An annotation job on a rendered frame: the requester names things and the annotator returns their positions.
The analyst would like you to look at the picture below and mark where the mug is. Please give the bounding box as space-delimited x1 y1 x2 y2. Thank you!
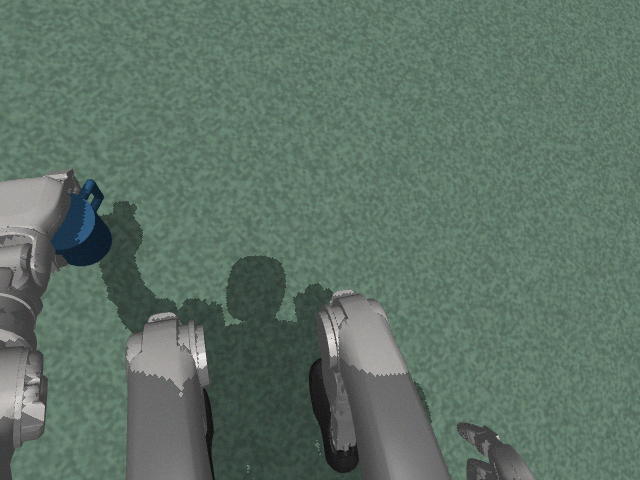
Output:
51 179 112 266

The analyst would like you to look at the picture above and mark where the left robot arm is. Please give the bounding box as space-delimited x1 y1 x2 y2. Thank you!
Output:
0 227 53 480

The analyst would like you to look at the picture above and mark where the right robot foot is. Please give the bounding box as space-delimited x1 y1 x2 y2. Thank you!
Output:
309 358 359 473

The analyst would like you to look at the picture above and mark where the right robot hand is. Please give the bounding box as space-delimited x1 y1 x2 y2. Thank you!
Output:
457 422 536 480

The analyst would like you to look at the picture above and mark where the left robot hand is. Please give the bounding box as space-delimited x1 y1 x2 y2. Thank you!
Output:
0 169 81 273

